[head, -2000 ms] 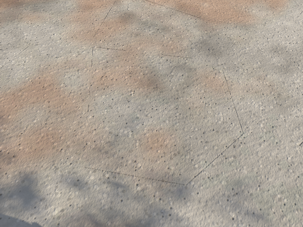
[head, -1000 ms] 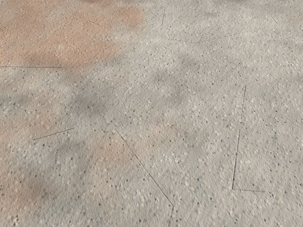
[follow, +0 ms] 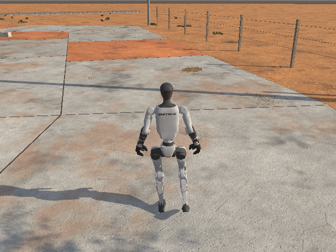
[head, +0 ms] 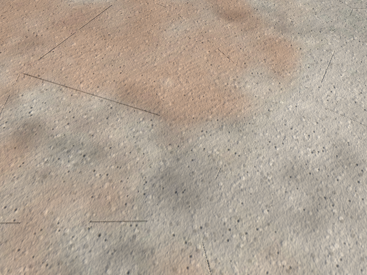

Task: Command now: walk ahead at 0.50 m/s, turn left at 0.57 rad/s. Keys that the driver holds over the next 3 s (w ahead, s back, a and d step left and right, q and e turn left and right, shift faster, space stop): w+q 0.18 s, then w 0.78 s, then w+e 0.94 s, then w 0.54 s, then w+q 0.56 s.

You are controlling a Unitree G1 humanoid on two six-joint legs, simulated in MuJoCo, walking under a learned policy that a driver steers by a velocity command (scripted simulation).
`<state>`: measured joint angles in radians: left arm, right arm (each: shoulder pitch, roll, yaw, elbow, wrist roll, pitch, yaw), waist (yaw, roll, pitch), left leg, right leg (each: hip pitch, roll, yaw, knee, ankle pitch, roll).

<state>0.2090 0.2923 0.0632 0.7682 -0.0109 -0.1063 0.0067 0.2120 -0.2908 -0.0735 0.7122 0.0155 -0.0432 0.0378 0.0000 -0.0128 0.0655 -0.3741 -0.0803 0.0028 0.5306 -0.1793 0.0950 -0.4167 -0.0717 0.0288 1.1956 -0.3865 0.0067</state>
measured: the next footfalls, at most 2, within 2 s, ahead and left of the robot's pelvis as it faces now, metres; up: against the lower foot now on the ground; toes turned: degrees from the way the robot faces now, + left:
right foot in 0.36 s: +0.39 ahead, -0.12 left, +0.00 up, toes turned +12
left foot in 0.88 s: +0.62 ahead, +0.18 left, +0.00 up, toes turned +13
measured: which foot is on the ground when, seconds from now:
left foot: down 0.00-0.38, up 0.40-0.86, down 0.88-1.00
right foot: up 0.00-0.34, down 0.36-0.90, up 0.92-1.00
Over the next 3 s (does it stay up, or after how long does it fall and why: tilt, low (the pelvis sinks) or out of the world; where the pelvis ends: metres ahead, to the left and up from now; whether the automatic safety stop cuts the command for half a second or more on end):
stays up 1.60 -0.10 -0.02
